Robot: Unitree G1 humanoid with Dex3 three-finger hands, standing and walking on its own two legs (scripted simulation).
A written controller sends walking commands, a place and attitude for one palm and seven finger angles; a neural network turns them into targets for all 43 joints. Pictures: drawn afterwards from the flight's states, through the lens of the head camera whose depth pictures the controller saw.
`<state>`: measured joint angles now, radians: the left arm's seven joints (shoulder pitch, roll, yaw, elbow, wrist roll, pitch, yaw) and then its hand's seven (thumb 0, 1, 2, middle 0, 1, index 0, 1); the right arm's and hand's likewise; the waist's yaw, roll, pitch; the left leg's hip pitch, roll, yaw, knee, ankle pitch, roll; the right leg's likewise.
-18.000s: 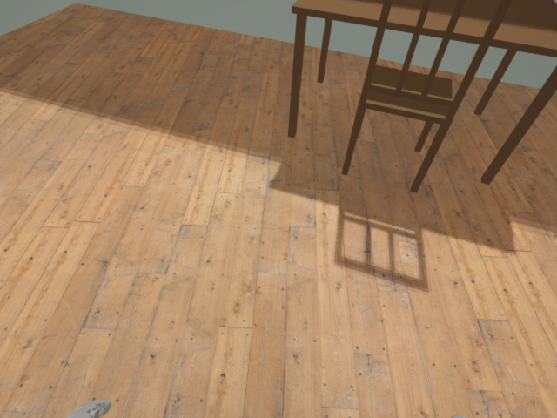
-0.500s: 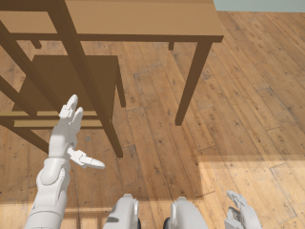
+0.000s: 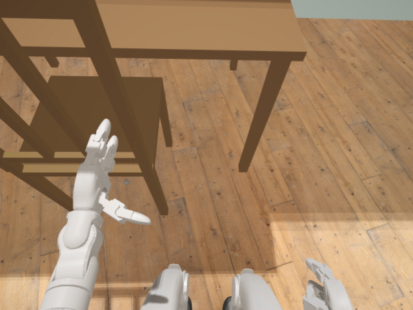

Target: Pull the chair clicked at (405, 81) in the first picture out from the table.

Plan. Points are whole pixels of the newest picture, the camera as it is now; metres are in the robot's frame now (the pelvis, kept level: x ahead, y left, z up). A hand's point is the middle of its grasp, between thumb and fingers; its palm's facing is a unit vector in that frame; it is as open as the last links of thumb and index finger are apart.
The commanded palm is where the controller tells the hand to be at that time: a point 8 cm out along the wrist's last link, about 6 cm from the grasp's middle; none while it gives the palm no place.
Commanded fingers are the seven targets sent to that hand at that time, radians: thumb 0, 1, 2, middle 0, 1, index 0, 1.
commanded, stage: aim the fingers beside a spindle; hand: left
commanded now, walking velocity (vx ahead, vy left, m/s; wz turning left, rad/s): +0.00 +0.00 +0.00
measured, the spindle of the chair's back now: out of the picture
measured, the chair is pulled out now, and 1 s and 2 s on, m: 0.00 0.00 0.00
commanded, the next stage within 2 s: push the fingers through the gap in 0.78 s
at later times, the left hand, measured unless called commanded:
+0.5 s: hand (125, 187) +0.33 +0.17 +0.02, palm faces -0.01 -1.00 -0.02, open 16.9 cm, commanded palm +0.31 +0.22 +0.02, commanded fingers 0.00 -0.50 0.30 -0.06 -0.08 -0.06 -0.08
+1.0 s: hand (129, 186) +0.34 +0.16 +0.01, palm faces +0.01 -1.00 -0.02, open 16.9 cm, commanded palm +0.32 +0.22 +0.02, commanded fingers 0.00 -0.50 0.30 -0.06 -0.08 -0.06 -0.08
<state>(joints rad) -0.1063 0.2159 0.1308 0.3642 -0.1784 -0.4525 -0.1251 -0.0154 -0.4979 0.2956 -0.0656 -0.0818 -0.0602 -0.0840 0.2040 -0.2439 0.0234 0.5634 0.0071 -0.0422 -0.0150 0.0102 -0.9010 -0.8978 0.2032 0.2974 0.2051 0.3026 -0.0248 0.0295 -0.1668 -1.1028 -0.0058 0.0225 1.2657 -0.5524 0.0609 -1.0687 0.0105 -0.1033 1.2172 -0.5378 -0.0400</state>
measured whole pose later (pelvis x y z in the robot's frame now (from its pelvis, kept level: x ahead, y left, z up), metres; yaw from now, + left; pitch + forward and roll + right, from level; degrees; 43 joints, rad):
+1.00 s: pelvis +0.00 +0.00 +0.00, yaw +0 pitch +22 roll -3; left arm -0.12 0.21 0.13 0.41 -0.18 -0.41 -0.13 -0.01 -0.50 0.30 -0.07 -0.08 -0.06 -0.08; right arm 0.20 -0.24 0.03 0.55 0.01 -0.03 -0.02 0.01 -0.90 -0.90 0.20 0.30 0.21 0.30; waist -0.03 0.03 -0.17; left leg -1.11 -0.01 0.02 1.27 -0.55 0.06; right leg -1.08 0.01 -0.10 1.22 -0.53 -0.04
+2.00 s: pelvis +0.00 +0.00 +0.00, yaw -1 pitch +25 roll -3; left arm -0.52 0.31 0.28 0.80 -0.15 -0.46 -0.15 -0.02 -0.50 0.30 -0.06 -0.08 -0.06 -0.08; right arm 0.25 -0.25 0.03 0.61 0.00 0.00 -0.01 0.01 -0.90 -0.90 0.20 0.30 0.21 0.30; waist -0.10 0.03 -0.16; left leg -1.17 0.01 0.03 1.28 -0.54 0.06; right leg -1.14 0.03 -0.09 1.22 -0.52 -0.04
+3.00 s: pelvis +0.00 +0.00 +0.00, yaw -2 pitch +26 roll -3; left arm -0.59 0.31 0.30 0.87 -0.13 -0.49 -0.13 -0.02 -0.45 0.32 -0.29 -0.77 -0.28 -0.77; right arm 0.26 -0.24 0.03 0.61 -0.01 0.04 0.01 0.01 -0.90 -0.90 0.20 0.30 0.21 0.30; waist -0.11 0.03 -0.16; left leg -1.18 0.01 0.03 1.27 -0.55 0.06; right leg -1.15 0.03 -0.09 1.21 -0.52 -0.04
